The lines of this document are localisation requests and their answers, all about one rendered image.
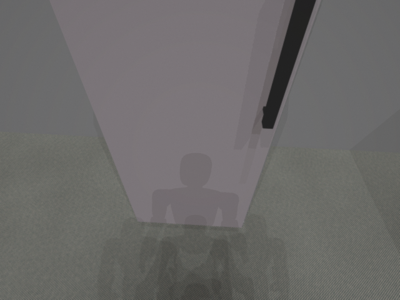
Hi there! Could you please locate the fridge door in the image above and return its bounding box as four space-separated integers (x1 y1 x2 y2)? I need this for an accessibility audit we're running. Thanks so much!
49 0 321 228

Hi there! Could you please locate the handle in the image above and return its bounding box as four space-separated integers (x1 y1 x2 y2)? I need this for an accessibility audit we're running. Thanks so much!
262 0 316 129

